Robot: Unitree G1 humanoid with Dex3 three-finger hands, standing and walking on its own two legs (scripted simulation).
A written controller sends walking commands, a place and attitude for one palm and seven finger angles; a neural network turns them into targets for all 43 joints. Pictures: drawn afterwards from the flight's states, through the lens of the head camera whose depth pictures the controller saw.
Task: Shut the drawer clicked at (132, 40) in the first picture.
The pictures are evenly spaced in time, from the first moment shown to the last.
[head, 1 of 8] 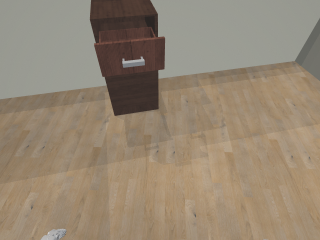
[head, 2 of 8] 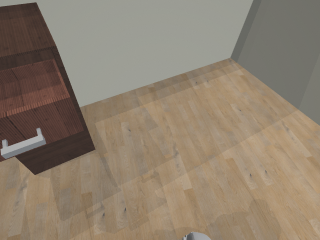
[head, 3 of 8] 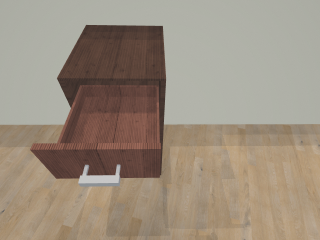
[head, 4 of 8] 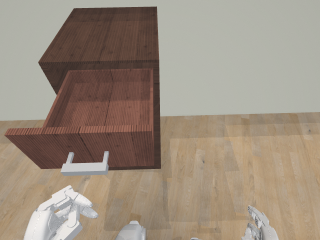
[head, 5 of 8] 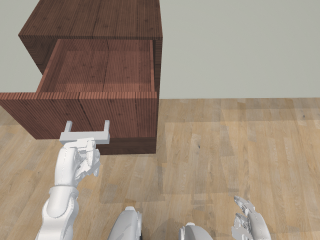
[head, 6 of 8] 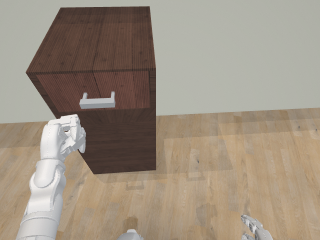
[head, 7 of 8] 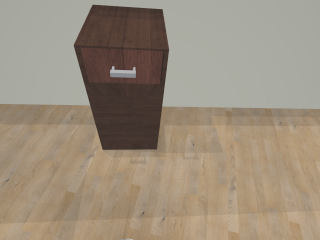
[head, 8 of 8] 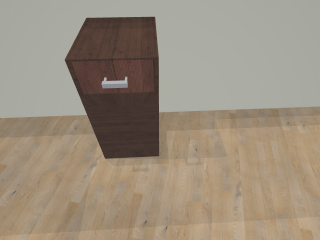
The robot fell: no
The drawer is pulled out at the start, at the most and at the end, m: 0.30 0.30 0.00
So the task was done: yes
